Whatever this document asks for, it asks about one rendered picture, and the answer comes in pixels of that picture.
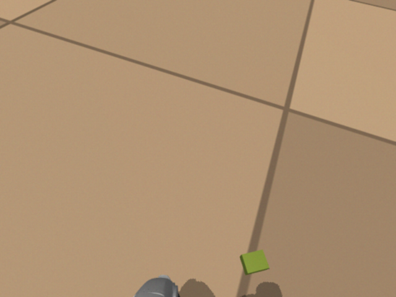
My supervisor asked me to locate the small box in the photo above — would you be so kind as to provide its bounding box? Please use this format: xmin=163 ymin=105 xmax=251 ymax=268
xmin=240 ymin=249 xmax=270 ymax=275

